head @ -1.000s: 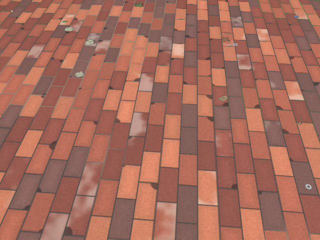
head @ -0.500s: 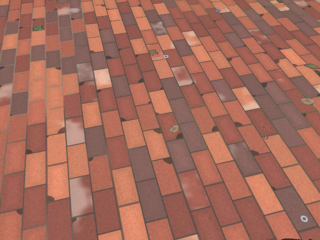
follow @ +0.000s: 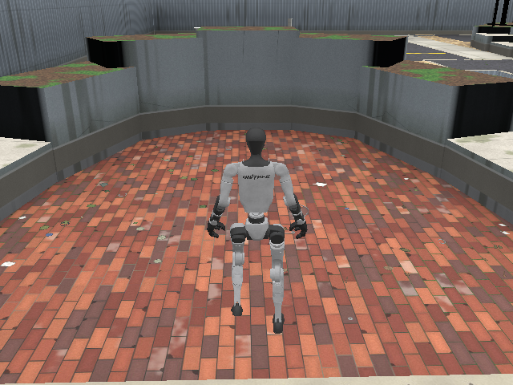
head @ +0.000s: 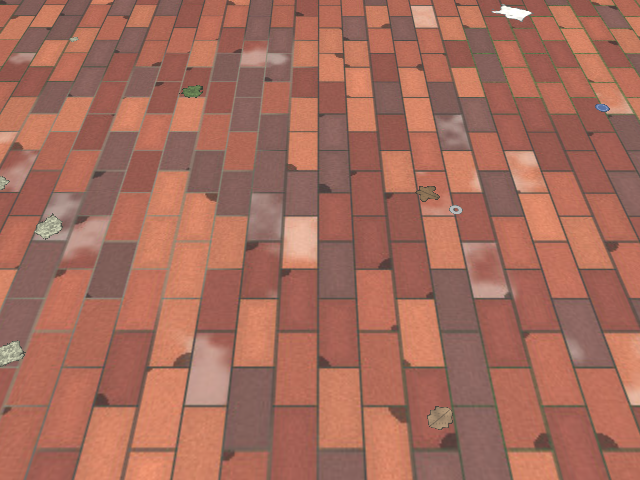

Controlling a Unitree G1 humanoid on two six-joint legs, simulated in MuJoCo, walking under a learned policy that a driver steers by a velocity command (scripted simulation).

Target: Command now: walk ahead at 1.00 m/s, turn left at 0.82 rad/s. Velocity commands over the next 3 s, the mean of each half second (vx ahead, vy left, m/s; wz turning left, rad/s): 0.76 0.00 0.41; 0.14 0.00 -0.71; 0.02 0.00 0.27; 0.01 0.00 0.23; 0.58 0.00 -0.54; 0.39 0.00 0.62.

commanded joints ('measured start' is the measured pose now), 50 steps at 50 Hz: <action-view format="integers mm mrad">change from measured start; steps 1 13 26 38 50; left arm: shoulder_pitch -102 31 -46 83 -46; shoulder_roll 33 97 73 326 190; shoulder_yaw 5 -2 -15 77 55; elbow -39 -21 -21 -148 -250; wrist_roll -7 2 -26 32 -13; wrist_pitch -16 1 55 58 142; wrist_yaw -2 1 -6 -24 55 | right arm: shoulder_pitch -25 263 -168 -69 -248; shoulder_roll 55 -249 -85 -39 -52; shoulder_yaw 21 -68 -5 13 -5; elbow -118 -24 -76 -138 -99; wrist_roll -6 -25 -71 -66 -50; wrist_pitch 22 38 -53 24 45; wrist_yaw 15 30 -29 -4 -26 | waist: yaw -58 -206 -5 -26 -5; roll -130 237 2 -323 -150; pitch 140 -65 5 -331 -131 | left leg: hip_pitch -234 884 403 -44 108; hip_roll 128 18 65 -249 -110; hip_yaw -88 -138 176 -134 -102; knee -25 -618 -1054 227 -406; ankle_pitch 66 527 820 -331 46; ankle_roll -15 173 91 -126 -158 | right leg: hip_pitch -11 -275 -329 331 -45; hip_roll -295 -52 -83 -311 -70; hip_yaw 174 -86 78 903 501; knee -291 920 422 -96 -90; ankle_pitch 167 -115 300 616 222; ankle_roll -174 -24 15 -500 -221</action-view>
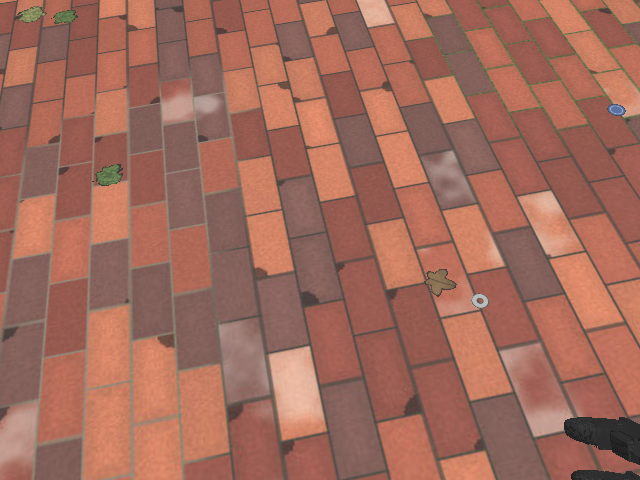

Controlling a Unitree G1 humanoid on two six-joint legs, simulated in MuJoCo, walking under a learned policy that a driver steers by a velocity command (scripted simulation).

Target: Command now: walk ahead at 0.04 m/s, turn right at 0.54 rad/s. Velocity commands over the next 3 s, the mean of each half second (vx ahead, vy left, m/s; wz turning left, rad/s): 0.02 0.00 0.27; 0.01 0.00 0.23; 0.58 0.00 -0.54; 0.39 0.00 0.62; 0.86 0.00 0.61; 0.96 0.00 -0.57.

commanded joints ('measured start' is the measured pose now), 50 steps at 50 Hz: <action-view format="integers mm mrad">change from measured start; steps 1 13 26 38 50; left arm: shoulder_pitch -9 -56 -33 -30 -18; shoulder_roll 130 100 45 76 128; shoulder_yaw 33 0 22 0 15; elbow -82 -60 0 30 44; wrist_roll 8 47 -12 20 -32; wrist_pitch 7 -23 -53 -50 -54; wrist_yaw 13 -4 -32 -5 -32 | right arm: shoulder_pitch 61 135 150 156 273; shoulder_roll -78 -242 -194 -111 -166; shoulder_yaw -25 -59 -95 -53 -68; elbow -25 -33 -97 -87 -65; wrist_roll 4 10 59 21 -27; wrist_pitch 1 -28 50 31 29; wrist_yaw -8 22 -20 -19 -31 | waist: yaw -11 14 -1 -16 -104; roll -131 211 195 -143 196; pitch -227 -88 -220 -128 -216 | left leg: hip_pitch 65 246 337 -56 635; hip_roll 3 245 99 -8 433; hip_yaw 61 -251 -359 24 -156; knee -23 -552 -496 124 -589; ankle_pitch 57 415 289 -68 475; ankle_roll -23 254 187 -42 345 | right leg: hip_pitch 150 63 207 369 -256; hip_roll -237 -50 -60 -384 -165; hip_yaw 247 -109 -97 39 -139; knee -101 237 -107 -93 581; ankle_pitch -21 -229 -143 351 -566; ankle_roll -100 85 135 -150 133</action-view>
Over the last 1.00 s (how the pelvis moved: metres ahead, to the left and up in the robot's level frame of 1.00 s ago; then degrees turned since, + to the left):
0.58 0.10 0.00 -12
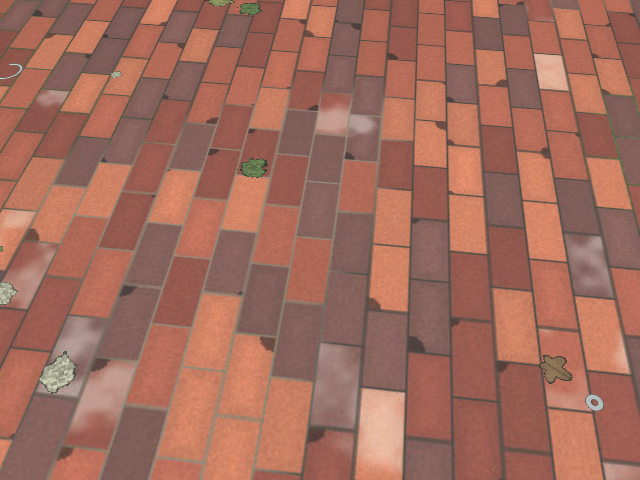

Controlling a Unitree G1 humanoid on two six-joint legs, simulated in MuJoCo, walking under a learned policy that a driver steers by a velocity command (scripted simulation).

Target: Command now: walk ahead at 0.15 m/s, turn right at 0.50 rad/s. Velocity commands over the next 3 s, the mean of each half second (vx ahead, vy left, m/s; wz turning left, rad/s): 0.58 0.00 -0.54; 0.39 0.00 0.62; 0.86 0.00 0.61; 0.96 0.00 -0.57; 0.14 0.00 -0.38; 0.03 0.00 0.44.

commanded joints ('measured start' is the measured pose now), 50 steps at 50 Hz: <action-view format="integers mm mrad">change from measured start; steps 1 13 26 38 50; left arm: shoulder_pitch -58 -146 187 -99 -310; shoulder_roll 145 63 211 138 128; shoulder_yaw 50 18 42 36 12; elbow -93 -198 -84 -93 -247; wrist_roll -11 -3 45 34 -37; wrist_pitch -2 -2 -79 -45 -174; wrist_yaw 1 -43 -43 82 -53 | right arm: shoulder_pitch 126 141 126 91 271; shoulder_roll -162 -225 -171 -72 -158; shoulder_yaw -61 -87 -38 -36 -55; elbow -42 12 42 29 -30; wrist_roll -2 15 73 34 41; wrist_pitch -23 -126 -145 -47 -125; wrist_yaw -5 26 34 96 104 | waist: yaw -112 -94 50 -78 -61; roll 186 134 -107 -53 33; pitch -147 64 -146 -27 60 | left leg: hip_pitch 288 216 -519 -302 146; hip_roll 366 360 66 44 311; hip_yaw -285 63 -109 140 -951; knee -200 -394 929 293 -361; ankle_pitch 10 -167 -147 323 -632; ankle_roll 234 136 2 7 439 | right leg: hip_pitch -364 -490 371 300 -539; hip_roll -78 -197 -436 -256 9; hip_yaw -15 -45 294 -336 122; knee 412 304 -332 -400 700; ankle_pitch -113 245 558 1039 -15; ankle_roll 31 21 -196 -55 -88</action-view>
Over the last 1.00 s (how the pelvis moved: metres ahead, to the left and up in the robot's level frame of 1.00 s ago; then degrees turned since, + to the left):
0.05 0.05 0.00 17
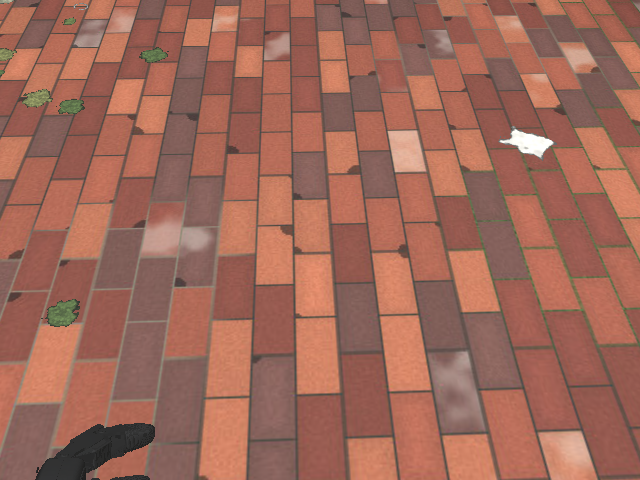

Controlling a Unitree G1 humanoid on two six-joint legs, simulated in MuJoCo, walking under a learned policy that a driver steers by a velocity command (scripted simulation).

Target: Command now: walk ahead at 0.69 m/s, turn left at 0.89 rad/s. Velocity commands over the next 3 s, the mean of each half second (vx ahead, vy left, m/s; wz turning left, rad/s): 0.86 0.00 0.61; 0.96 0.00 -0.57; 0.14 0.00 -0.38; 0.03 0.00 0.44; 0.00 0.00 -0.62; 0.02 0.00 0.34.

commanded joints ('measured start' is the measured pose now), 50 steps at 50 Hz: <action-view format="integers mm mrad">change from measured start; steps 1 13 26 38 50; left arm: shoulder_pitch -70 -181 366 422 207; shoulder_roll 149 71 54 153 39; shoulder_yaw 27 41 20 22 -7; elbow -150 -152 73 79 -83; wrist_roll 12 17 32 54 43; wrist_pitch -98 -63 -50 -9 54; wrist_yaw -16 -3 -8 23 -10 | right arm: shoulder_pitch -23 60 -247 6 -343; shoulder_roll -116 -58 28 -158 -65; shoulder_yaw -4 1 69 -7 11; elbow -108 -60 -201 -182 -59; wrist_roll -3 7 -31 -15 -37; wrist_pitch -71 -17 -81 -111 -99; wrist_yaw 9 -81 -40 -51 -64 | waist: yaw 131 -12 114 -129 178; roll -93 187 -71 -83 73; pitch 39 -28 19 -308 112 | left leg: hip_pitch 205 148 -451 676 47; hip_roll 368 184 214 234 327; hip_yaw -943 -503 -183 -226 41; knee -614 -422 384 -141 -586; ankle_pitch -432 22 81 149 541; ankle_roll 193 23 -129 -105 -88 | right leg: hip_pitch -483 -65 215 -121 -327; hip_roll -44 -24 -229 -117 -211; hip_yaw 197 82 470 250 58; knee -22 -793 -1142 -437 -352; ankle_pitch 111 473 127 735 444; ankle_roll -11 158 -181 -21 49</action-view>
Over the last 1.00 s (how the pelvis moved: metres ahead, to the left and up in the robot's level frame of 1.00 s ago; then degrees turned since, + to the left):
0.37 -0.25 -0.03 0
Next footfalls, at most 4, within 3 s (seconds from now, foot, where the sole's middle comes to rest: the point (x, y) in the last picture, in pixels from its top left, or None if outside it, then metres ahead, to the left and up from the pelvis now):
0.32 right None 0.40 -0.17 -0.74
0.76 left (198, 404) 0.68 0.22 -0.74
1.14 right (298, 260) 1.06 -0.03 -0.74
1.68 left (198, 293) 0.97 0.22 -0.74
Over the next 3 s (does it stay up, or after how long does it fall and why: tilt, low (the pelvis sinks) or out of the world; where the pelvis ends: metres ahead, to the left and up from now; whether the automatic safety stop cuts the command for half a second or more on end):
stays up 1.06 0.12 0.04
